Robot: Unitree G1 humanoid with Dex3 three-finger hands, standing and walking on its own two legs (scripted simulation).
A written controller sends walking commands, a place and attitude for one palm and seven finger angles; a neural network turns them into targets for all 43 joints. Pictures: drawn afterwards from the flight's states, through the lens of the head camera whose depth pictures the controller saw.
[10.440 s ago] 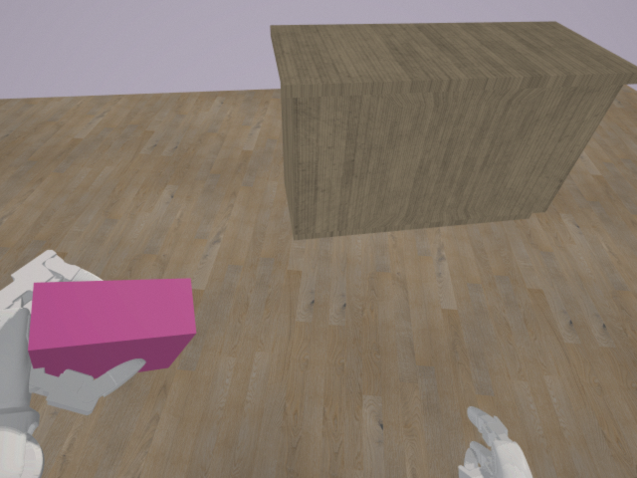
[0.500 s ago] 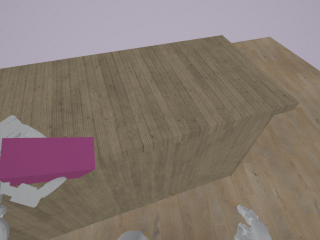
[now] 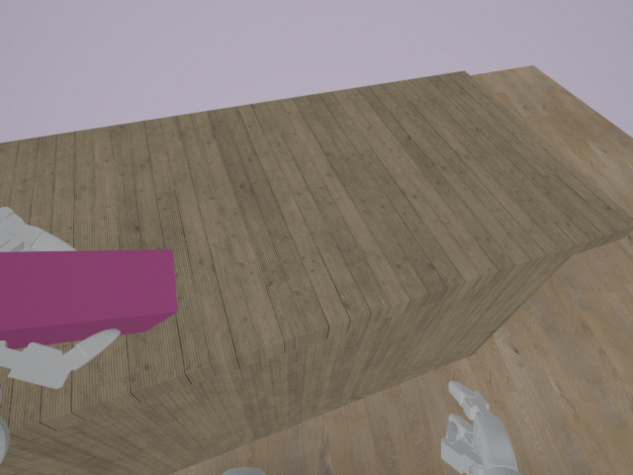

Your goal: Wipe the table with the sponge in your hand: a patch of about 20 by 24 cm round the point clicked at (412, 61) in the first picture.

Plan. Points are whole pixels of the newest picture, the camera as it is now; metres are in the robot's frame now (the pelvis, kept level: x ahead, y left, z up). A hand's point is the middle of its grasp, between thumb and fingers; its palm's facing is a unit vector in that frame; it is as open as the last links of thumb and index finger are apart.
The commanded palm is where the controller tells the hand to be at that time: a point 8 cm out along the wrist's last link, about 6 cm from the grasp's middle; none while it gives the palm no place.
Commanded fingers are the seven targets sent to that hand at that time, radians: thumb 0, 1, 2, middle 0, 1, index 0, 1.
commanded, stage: come to a stop and stand still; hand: left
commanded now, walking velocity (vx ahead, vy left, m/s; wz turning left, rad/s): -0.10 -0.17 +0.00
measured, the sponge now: (110, 299) +0.23 +0.22 +0.16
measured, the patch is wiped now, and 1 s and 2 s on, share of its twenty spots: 0.00 0.00 0.00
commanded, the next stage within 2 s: look again from close up in 1.10 s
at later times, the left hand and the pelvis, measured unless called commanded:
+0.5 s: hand (37, 259) +0.24 +0.27 +0.19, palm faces +0.46 -0.80 -0.37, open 9.8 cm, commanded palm +0.17 +0.28 +0.19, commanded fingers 0.00 0.10 1.30 -1.20 -1.60 -1.20 -1.60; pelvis +0.00 +0.00 +0.01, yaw -1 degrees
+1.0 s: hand (19, 286) +0.23 +0.29 +0.17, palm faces +0.37 -0.86 -0.36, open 9.8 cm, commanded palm +0.17 +0.32 +0.19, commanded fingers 0.00 0.10 1.30 -1.20 -1.60 -1.20 -1.60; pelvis +0.01 +0.04 +0.02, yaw +0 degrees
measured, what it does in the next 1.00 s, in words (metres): steps on the spot: right foot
